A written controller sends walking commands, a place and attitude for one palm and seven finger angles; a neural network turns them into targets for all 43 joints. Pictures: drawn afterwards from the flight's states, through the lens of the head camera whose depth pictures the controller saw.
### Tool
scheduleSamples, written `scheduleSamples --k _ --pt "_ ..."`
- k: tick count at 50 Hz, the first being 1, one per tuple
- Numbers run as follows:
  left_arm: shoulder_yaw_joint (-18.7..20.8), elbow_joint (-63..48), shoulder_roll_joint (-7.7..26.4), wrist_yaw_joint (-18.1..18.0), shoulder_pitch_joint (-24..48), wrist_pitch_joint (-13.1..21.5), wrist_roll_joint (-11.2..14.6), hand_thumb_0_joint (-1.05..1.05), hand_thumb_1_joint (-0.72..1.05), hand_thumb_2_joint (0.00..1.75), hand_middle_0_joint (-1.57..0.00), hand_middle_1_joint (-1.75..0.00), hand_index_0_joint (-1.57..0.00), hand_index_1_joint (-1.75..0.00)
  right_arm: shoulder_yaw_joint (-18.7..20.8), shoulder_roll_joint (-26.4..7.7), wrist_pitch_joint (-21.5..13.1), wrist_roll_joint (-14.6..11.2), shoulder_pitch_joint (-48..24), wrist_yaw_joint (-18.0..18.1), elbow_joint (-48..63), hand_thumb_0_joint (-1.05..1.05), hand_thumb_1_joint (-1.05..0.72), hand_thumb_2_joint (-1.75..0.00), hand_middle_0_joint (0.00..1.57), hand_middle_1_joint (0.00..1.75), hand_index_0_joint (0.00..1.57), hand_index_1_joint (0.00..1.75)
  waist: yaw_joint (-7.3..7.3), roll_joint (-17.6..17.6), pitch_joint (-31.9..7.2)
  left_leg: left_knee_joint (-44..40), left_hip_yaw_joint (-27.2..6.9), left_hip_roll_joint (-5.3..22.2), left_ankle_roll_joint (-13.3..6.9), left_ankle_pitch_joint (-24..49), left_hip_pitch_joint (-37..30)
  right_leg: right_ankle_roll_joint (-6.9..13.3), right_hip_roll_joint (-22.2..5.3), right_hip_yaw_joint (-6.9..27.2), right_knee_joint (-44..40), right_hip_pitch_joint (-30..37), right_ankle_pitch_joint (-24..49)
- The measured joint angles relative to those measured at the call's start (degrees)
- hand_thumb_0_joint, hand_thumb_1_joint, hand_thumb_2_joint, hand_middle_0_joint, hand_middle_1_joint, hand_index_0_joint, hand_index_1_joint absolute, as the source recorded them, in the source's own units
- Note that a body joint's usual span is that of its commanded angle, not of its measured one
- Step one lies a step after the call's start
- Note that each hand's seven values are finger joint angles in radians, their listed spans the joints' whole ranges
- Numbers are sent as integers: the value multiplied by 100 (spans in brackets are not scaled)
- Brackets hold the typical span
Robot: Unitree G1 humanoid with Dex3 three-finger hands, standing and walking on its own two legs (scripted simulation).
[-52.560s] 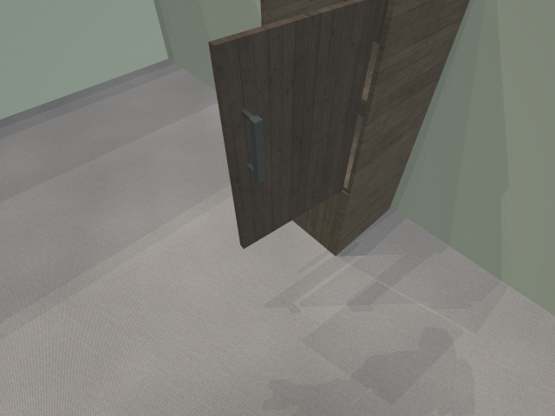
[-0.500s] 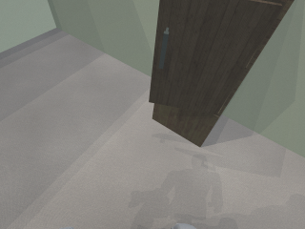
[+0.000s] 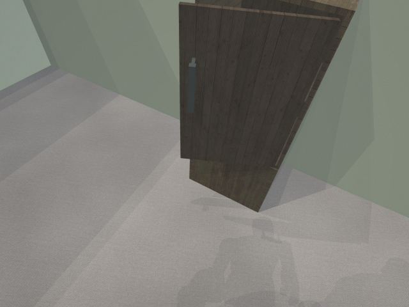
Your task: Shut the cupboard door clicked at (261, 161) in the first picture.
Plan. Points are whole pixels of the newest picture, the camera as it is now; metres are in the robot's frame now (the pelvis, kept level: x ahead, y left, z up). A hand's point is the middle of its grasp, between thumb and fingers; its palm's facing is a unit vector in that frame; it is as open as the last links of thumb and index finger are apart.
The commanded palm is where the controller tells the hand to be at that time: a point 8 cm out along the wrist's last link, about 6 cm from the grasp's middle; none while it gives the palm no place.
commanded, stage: take the last steps up to it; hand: left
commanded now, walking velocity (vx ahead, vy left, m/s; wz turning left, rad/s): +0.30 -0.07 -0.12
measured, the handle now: (192, 86) +0.71 +0.08 +0.04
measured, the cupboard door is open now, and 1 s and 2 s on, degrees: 24 24 24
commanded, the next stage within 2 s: come to a stop and stand still in 0.50 s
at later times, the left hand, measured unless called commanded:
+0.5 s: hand (163, 248) +0.29 +0.11 -0.16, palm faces -0.10 -0.97 -0.20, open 7.4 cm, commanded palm none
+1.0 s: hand (164, 251) +0.28 +0.11 -0.17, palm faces +0.02 -0.97 -0.24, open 7.4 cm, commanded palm none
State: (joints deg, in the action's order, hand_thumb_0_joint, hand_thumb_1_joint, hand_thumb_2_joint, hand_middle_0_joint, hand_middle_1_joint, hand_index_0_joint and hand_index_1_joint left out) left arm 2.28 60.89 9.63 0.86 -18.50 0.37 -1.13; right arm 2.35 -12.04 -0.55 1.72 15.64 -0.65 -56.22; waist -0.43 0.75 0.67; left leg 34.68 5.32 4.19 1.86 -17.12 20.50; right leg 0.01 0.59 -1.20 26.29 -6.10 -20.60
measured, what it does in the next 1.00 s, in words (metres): walks ahead: right foot, then left foot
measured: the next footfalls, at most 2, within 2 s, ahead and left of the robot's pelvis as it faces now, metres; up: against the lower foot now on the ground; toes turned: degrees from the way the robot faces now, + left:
right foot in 0.44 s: +0.25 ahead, -0.20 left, +0.00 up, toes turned -5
left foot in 0.74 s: +0.33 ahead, +0.04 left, +0.00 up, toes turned +2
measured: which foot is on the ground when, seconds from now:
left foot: down 0.00-0.46, up 0.48-0.72, down 0.74-1.00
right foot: down 0.00-0.02, up 0.04-0.42, down 0.44-1.00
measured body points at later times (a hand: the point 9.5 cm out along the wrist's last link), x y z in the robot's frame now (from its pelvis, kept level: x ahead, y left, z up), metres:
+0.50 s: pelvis +0.16 -0.06 -0.01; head +0.20 -0.07 +0.44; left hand +0.29 +0.17 -0.15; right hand +0.05 -0.26 -0.16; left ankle +0.05 +0.09 -0.70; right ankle +0.21 -0.17 -0.73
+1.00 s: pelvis +0.24 -0.08 +0.00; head +0.28 -0.09 +0.45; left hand +0.28 +0.16 -0.15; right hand +0.36 -0.31 -0.14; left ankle +0.29 +0.04 -0.73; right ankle +0.20 -0.19 -0.72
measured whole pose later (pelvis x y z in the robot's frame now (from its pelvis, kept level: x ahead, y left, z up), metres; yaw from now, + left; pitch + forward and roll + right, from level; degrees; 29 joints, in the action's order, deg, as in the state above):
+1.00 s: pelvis +0.24 -0.08 +0.00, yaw -3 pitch +0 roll +0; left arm 2.0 57.9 10.6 -1.7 -12.5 -2.2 -0.6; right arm 1.4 -9.7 1.8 1.1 3.6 1.6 -54.7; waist 2.1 -0.3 5.3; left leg 30.3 4.7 2.4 -0.6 -11.5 18.5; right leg -0.4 -0.6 -1.6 39.2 -15.5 -23.3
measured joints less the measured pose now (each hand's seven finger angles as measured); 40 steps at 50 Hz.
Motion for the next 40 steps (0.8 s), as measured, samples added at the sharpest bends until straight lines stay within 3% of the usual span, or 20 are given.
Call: scheduleSamples --k 4,6,8,15,21,23,25,27,29,31,34,37,40 --pt "37 155 99 35 -18 -171 -8 1 91 90 -20 -30 -20 -30 -85 144 -204 74 8 108 56 1 -90 -90 20 30 20 30 -22 215 28 87 246 -45 -362 23 -176 198 -47 120 2419 -984 -642" --pt "68 175 157 74 91 -206 -44 1 91 90 -20 -30 -20 -30 -118 225 -227 69 139 154 43 1 -90 -90 20 30 20 30 -59 230 29 -220 301 -53 -365 43 -432 189 -113 30 3325 -1518 -320" --pt "102 113 201 103 241 -188 -52 1 91 90 -19 -30 -20 -30 -149 296 -248 59 293 185 -51 1 -90 -90 20 30 20 30 -63 212 53 -638 325 -63 -336 171 -730 131 -215 -36 3551 -1892 25" --pt "118 -196 240 113 823 -126 -28 1 91 90 -19 -30 -19 -30 -146 468 -197 32 778 154 -468 1 -90 -90 20 30 20 30 -134 79 172 -1527 379 -56 -205 275 -1525 -20 -548 -109 2286 -2378 817" --pt "84 -329 211 115 1185 -26 -24 1 91 90 -19 -30 -19 -30 -73 500 -98 34 995 109 -714 1 -90 -90 20 30 20 30 -289 -11 309 -1202 430 77 84 -297 -1834 42 -468 -291 846 -1873 1001" --pt "73 -357 205 86 1209 140 -38 0 91 90 -19 -30 -19 -30 -58 491 -72 -26 1050 80 -792 1 -90 -90 20 30 20 30 -266 -18 315 -425 382 185 65 -732 -1644 143 -388 -332 555 -1602 1228" --pt "46 -332 75 20 1233 267 -14 0 91 90 -19 -30 -19 -30 -37 398 21 -77 855 78 -844 1 -90 -90 20 30 20 30 -262 -184 430 1125 -29 204 -108 -1232 -1041 191 -284 -450 828 -1538 877" --pt "2 -293 -40 -34 1150 286 7 0 91 90 -19 -30 -19 -30 -6 317 59 -87 627 96 -807 1 -90 -90 20 30 20 30 -240 -232 439 2324 -235 91 -185 -1142 -406 210 -233 -516 650 -1309 699" --pt "27 -239 -131 -121 1022 279 42 0 92 90 -19 -30 -20 -30 20 251 43 -68 409 114 -692 1 -90 -90 20 30 20 30 -210 -246 383 2689 -250 59 -184 -872 70 188 -183 -577 278 -1036 774" --pt "76 -205 -87 -195 910 300 42 -2 94 90 -20 -30 -20 -30 22 216 18 -47 204 126 -547 1 -90 -90 20 30 20 30 -170 -230 293 2424 -196 57 -138 -680 369 223 -140 -644 -25 -818 824" --pt "13 -86 -17 -202 752 273 7 -2 95 90 -20 -30 -20 -30 -17 185 -15 -53 -132 146 -360 1 -91 -90 19 30 20 30 -71 -174 204 1372 -96 8 -50 -412 426 227 -96 -664 -237 -576 782" --pt "-79 66 -33 -222 595 192 45 -1 94 90 -20 -30 -20 -30 -98 148 -45 -79 -447 155 -246 1 -91 -90 19 30 19 30 44 -204 190 -29 -150 -61 -14 717 57 167 -4 -628 -78 -410 557" --pt "-122 143 -7 -282 505 -1 63 -1 93 90 -20 -30 -20 -30 -151 235 -33 -91 -665 169 -212 1 -91 -90 19 30 19 30 122 -44 148 -280 -106 -137 -262 514 -262 85 -68 -579 233 -352 289"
